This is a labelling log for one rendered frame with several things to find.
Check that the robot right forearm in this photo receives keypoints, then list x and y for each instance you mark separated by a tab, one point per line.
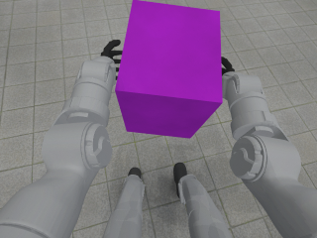
248	107

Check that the right robot foot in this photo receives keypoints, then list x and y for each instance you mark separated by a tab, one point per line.
179	171

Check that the robot left forearm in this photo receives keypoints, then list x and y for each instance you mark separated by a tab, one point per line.
91	93

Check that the robot right upper arm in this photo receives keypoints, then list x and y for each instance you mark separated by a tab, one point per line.
269	168

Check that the robot left hand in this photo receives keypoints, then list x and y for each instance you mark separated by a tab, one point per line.
107	52

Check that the robot right hand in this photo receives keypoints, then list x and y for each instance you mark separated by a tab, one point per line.
227	65

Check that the left robot shin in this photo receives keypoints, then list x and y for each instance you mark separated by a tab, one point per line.
132	177

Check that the carton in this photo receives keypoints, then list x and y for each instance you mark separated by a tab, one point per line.
170	75

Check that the robot left upper arm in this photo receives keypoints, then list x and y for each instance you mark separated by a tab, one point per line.
50	206

